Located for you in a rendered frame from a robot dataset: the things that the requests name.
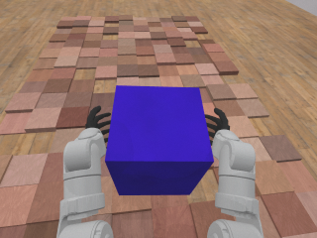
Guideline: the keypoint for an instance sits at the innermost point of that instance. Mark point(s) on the robot left hand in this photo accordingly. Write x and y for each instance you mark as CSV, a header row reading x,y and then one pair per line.
x,y
92,121

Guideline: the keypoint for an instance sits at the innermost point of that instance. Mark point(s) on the right robot forearm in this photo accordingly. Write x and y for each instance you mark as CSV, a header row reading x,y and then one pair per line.
x,y
236,194

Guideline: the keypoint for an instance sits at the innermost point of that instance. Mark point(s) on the robot right hand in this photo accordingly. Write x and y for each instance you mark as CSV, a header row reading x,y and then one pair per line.
x,y
222,123

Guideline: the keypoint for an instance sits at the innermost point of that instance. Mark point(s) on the left robot forearm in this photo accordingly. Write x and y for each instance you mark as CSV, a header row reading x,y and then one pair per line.
x,y
82,189

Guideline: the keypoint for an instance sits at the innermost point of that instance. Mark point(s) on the left robot upper arm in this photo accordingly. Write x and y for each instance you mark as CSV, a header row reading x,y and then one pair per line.
x,y
90,229

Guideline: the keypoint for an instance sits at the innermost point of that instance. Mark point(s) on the right robot upper arm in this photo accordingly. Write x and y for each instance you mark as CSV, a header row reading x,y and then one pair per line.
x,y
223,228

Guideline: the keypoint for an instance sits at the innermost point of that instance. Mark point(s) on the carton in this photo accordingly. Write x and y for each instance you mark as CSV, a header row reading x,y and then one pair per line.
x,y
158,142

